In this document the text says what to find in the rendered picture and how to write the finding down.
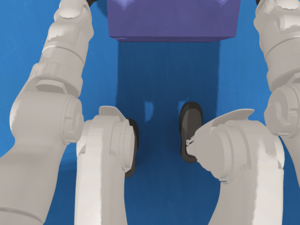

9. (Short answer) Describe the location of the robot right shin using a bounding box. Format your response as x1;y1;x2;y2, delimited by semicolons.
186;109;285;171

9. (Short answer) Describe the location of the left robot upper arm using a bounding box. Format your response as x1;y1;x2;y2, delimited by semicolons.
0;90;84;225

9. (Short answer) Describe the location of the robot left forearm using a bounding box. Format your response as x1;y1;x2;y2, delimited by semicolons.
9;0;94;136

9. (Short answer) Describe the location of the right robot upper arm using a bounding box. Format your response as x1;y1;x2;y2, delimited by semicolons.
264;83;300;187

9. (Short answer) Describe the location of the carton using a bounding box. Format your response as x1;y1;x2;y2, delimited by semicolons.
107;0;241;43

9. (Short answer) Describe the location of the left robot thigh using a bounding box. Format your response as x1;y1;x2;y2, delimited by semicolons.
74;115;135;225

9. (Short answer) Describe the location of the robot right forearm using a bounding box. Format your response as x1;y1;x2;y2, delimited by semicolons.
254;0;300;92

